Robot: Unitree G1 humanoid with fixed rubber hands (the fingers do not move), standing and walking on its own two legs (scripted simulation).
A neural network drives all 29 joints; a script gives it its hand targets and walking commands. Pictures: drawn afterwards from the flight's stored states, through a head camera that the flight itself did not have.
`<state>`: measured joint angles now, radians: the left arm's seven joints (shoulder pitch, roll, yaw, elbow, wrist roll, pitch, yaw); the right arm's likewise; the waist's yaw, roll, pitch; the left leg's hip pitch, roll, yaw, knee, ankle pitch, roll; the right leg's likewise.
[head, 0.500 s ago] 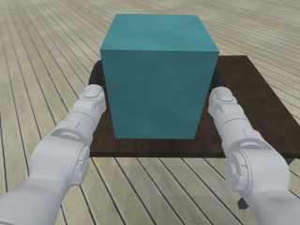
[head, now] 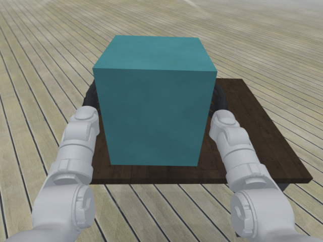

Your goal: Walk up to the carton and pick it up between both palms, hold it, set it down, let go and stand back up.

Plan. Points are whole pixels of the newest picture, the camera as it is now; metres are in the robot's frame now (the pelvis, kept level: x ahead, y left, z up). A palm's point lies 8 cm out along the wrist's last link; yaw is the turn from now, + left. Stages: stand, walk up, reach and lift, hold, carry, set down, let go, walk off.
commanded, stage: reach and lift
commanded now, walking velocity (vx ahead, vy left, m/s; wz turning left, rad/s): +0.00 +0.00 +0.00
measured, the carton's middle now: (155, 99) +0.46 -0.01 +0.17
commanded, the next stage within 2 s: hold in 1.10 s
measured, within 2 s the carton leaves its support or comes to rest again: neither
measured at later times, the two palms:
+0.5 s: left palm (79, 89) +0.42 +0.18 +0.23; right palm (214, 93) +0.40 -0.15 +0.23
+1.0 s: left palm (73, 89) +0.39 +0.18 +0.25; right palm (218, 95) +0.38 -0.14 +0.24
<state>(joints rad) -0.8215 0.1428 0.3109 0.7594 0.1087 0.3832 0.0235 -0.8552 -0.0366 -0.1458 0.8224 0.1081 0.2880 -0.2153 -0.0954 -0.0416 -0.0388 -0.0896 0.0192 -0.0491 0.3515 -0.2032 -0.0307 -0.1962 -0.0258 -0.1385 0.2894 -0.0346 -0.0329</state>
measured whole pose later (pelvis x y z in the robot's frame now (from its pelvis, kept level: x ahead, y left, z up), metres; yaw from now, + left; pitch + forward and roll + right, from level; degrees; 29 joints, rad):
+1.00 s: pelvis +0.00 +0.03 +0.00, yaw -1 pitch -8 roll -1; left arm -0.84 0.03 0.38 0.29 0.31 0.82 0.01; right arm -0.91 -0.07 -0.17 0.65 0.16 0.51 -0.17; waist -0.11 -0.03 0.00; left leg -0.02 0.01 -0.03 0.43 -0.26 0.00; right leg -0.09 -0.03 -0.12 0.28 -0.04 0.00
